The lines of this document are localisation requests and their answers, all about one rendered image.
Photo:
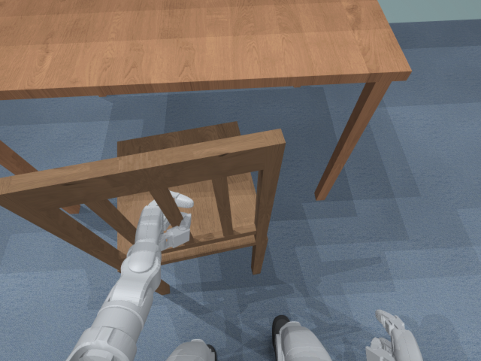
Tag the right robot shin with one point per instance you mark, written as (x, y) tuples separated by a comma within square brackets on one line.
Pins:
[(292, 323)]

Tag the chair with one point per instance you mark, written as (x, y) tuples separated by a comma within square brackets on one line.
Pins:
[(211, 165)]

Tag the table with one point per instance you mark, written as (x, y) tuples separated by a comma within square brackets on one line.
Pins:
[(68, 48)]

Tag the robot right hand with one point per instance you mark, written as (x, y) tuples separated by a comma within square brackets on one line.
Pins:
[(402, 347)]

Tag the robot left forearm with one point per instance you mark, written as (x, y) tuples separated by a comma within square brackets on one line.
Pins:
[(119, 322)]

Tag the left robot thigh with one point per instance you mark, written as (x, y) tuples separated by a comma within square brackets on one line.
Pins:
[(192, 351)]

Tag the robot left hand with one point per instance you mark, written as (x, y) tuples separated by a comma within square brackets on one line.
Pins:
[(153, 223)]

